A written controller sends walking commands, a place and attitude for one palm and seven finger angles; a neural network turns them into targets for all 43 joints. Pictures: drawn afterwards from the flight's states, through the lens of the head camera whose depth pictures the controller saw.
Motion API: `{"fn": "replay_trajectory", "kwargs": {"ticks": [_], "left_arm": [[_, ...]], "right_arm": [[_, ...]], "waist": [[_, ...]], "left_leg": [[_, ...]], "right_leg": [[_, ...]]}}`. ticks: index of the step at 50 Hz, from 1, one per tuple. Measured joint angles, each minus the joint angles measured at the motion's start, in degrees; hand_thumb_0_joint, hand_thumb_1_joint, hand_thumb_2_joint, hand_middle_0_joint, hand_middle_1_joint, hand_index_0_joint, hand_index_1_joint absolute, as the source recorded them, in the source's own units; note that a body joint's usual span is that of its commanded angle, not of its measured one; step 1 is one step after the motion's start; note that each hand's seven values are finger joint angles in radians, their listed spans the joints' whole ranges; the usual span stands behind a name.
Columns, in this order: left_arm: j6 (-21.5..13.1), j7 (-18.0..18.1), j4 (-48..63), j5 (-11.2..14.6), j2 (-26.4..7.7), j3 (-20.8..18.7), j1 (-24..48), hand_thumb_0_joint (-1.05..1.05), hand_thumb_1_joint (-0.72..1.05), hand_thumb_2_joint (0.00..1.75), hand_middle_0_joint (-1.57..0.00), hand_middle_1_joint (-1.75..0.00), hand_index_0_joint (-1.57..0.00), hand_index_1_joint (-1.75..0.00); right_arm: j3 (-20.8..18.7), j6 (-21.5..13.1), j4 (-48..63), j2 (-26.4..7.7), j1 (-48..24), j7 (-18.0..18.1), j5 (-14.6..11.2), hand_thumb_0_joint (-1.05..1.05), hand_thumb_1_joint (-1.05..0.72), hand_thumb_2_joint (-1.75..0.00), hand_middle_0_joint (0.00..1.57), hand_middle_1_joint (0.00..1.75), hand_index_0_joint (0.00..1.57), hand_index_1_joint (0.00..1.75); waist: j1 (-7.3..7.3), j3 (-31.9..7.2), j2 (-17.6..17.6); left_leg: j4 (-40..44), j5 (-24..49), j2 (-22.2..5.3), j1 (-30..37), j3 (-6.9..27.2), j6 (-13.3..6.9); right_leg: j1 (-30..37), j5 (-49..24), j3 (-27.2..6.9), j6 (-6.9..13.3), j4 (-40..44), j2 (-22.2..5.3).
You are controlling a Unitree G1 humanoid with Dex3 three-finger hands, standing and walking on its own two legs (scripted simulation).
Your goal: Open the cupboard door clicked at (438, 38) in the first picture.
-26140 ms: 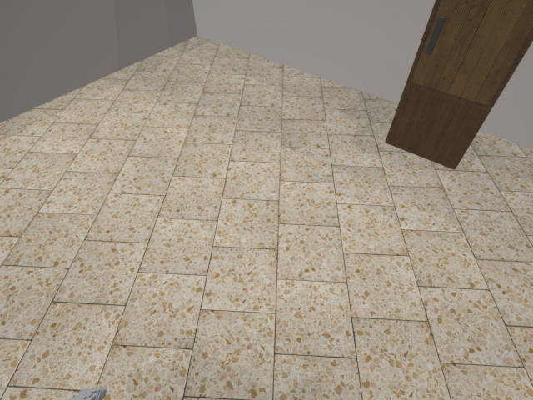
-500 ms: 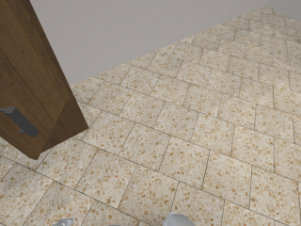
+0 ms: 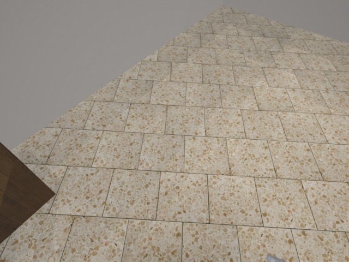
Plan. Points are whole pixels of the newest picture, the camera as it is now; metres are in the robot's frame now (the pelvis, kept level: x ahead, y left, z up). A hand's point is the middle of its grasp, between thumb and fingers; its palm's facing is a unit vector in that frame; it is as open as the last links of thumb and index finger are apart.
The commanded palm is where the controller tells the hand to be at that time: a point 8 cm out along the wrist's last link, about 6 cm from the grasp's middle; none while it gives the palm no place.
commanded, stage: walk to a spot facing it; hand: left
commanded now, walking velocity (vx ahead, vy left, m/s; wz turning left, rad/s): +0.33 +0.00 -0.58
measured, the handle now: out of the picture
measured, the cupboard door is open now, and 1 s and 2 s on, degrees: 48 48 48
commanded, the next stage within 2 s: turn to face it in 1.16 s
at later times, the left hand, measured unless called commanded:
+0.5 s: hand (152, 197) +0.32 +0.09 -0.16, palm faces -0.28 -0.95 -0.17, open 7.4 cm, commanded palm none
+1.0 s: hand (184, 147) +0.50 +0.00 -0.17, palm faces -0.27 -0.94 -0.20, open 7.2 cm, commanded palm none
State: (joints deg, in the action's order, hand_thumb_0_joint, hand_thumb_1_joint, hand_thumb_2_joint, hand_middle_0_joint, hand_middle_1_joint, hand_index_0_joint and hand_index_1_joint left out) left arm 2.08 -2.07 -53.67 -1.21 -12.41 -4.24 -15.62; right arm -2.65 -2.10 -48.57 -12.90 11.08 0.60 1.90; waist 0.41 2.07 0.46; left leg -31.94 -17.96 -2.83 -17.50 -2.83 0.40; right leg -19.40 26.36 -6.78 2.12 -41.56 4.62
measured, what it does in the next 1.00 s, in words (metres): walks ahead, turning right: right foot, then left foot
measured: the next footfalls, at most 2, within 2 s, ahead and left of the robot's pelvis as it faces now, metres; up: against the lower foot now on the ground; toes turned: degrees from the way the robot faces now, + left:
right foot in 0.30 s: +0.20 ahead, -0.18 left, +0.00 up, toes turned -15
left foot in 0.56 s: +0.32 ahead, +0.06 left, +0.00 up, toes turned -8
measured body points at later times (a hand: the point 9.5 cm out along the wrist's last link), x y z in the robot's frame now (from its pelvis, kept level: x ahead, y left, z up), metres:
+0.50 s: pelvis +0.18 -0.07 +0.00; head +0.22 -0.07 +0.45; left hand +0.33 +0.14 -0.15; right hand +0.14 -0.32 -0.14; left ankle +0.23 +0.08 -0.70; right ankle +0.16 -0.17 -0.73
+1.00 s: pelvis +0.41 -0.17 +0.01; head +0.44 -0.17 +0.46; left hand +0.52 +0.05 -0.15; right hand +0.35 -0.41 -0.14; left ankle +0.48 -0.04 -0.70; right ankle +0.33 -0.25 -0.73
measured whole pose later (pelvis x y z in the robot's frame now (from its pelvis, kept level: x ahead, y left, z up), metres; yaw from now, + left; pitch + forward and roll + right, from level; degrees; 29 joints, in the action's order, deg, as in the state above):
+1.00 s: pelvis +0.41 -0.17 +0.01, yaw -19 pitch +1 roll +1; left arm -3.4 -0.1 -59.6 -1.4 -11.2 -4.7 -14.1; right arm -3.6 -1.4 -59.8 -10.0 14.3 -0.7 1.7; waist -0.6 2.9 2.1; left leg -45.9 -20.7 -7.0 -25.3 -6.3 2.3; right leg -10.4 20.1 5.6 1.3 -29.3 -2.0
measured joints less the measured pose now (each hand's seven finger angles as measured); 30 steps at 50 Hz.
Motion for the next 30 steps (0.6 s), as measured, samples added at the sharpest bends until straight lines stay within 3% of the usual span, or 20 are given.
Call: {"fn": "replay_trajectory", "kwargs": {"ticks": [3, 5, 8, 12, 14, 15, 17, 19, 22, 26, 28, 30], "left_arm": [[0.31, -0.98, -0.93, -0.63, -1.10, -1.04, 1.39, 0.01, 0.90, 0.90, -0.20, -0.30, -0.20, -0.30], [0.19, -1.61, -0.58, -0.84, -1.45, -1.37, 3.11, 0.01, 0.90, 0.90, -0.20, -0.30, -0.20, -0.30], [-0.19, -2.24, 0.63, -0.69, -1.33, -0.94, 5.92, 0.01, 0.91, 0.90, -0.19, -0.30, -0.19, -0.30], [-0.60, -2.56, 1.58, -0.54, -1.43, -0.22, 9.64, 0.01, 0.91, 0.90, -0.19, -0.30, -0.19, -0.30], [-1.53, -2.55, 2.24, -0.58, -1.98, 0.12, 11.13, 0.01, 0.91, 0.90, -0.19, -0.30, -0.19, -0.30], [-2.49, -2.30, 2.90, -0.60, -2.61, 0.13, 11.54, 0.00, 0.91, 0.90, -0.19, -0.30, -0.19, -0.30], [-3.65, -1.02, 3.01, 0.06, -1.84, 0.02, 12.30, 0.00, 0.91, 0.90, -0.19, -0.30, -0.20, -0.30], [-3.52, 0.03, 2.59, 0.06, -1.03, 0.34, 11.48, 0.00, 0.91, 0.90, -0.19, -0.30, -0.20, -0.30], [-2.99, 0.75, 0.72, -0.42, -0.24, 0.59, 9.10, 0.00, 0.91, 0.90, -0.20, -0.30, -0.20, -0.30], [-2.38, 0.37, -2.23, -0.43, 0.76, 0.57, 5.93, 0.00, 0.91, 0.90, -0.20, -0.30, -0.20, -0.30], [-2.00, 0.14, -2.64, -0.15, 1.39, 0.49, 4.11, 0.00, 0.92, 0.90, -0.20, -0.30, -0.20, -0.30], [-1.59, -0.07, -3.48, -0.16, 0.92, 0.30, 3.51, 0.00, 0.92, 0.90, -0.20, -0.30, -0.20, -0.30]], "right_arm": [[0.77, -1.28, -0.91, 1.12, 2.74, 0.35, 0.72, 0.01, -0.91, -0.90, 0.20, 0.30, 0.20, 0.30], [1.09, -1.62, -2.29, 1.52, 5.15, 0.54, 0.81, 0.01, -0.91, -0.90, 0.20, 0.30, 0.20, 0.30], [1.31, -1.70, -4.91, 1.43, 8.14, 0.59, 0.86, 0.01, -0.91, -0.90, 0.20, 0.30, 0.20, 0.30], [1.12, -1.04, -7.53, 0.74, 11.51, 0.31, 0.95, 0.01, -0.91, -0.90, 0.20, 0.30, 0.20, 0.30], [1.02, -0.49, -8.57, 0.47, 13.72, 0.16, 0.54, 0.01, -0.91, -0.90, 0.20, 0.30, 0.20, 0.30], [1.05, 0.02, -9.18, 0.70, 14.67, -0.02, 0.02, 0.01, -0.91, -0.90, 0.20, 0.30, 0.20, 0.30], [0.62, 1.74, -10.86, -0.10, 12.89, -0.17, -0.56, 0.01, -0.91, -0.90, 0.20, 0.30, 0.20, 0.30], [-0.03, 2.61, -11.23, -0.58, 10.03, -0.23, -0.44, 0.01, -0.91, -0.90, 0.20, 0.30, 0.20, 0.30], [-0.42, 2.16, -9.37, 0.01, 6.24, -0.48, -0.11, 0.02, -0.91, -0.90, 0.20, 0.30, 0.20, 0.30], [-0.14, -0.15, -6.06, 1.57, 3.71, -0.96, 0.17, 0.01, -0.91, -0.90, 0.20, 0.30, 0.20, 0.30], [0.13, -1.87, -4.63, 1.39, 4.16, -0.85, 0.59, 0.01, -0.91, -0.90, 0.20, 0.30, 0.20, 0.30], [0.41, -2.72, -4.74, 2.62, 4.35, -0.31, 1.10, 0.01, -0.91, -0.90, 0.20, 0.30, 0.20, 0.30]], "waist": [[-0.52, 0.16, 1.22], [-0.45, 0.40, 1.27], [-0.53, 1.24, 0.28], [-2.25, 2.55, -0.99], [-3.16, 2.84, -0.95], [-3.16, 2.52, 0.56], [-3.07, 3.94, -0.29], [-3.51, 4.32, -0.96], [-3.67, 3.20, 0.06], [-3.25, 1.41, 1.75], [-2.88, 0.01, 0.35], [-2.98, -0.55, 1.05]], "left_leg": [[0.46, -0.20, -0.98, 2.48, -1.89, 0.15], [3.80, -0.08, -1.89, 5.31, -2.80, 1.01], [7.81, 0.16, -3.66, 9.39, -4.67, 2.13], [7.51, -3.14, -6.14, 13.63, -7.48, 4.11], [1.13, -7.09, -7.56, 13.17, -7.96, 4.66], [-7.21, -9.17, -7.17, 10.33, -7.88, 4.01], [-25.48, -12.61, -6.70, 3.00, -3.22, 2.88], [-33.42, -11.41, -6.07, -3.41, -0.74, 2.41], [-28.06, -7.74, -5.67, -8.29, -0.77, 2.21], [-9.61, -0.17, -4.12, -5.78, -3.17, 2.30], [-2.42, 0.77, -4.12, -3.16, -3.02, 1.30], [-4.70, 0.47, -4.18, -2.50, -4.17, 1.19]], "right_leg": [[-7.12, -0.12, 4.53, -0.85, -16.64, -2.81], [-10.80, -3.90, 6.89, -1.57, -20.73, -5.07], [-12.99, -7.30, 9.61, -1.86, -14.98, -7.44], [-10.40, -9.02, 12.81, -0.81, -1.59, -7.42], [-6.05, -8.99, 13.75, 1.11, 4.80, -6.56], [-5.08, -12.28, 12.62, 2.42, 6.45, -7.31], [-5.36, -12.47, 12.56, 1.70, 2.09, -6.53], [-3.57, -10.34, 12.32, 0.90, 2.62, -5.39], [-0.44, -10.47, 10.49, 0.31, 6.87, -4.34], [3.19, -8.90, 7.56, 0.02, 9.11, -4.08], [2.49, -4.21, 7.33, 0.26, 4.47, -3.20], [-1.26, 0.24, 7.10, 0.42, -7.37, -3.93]]}}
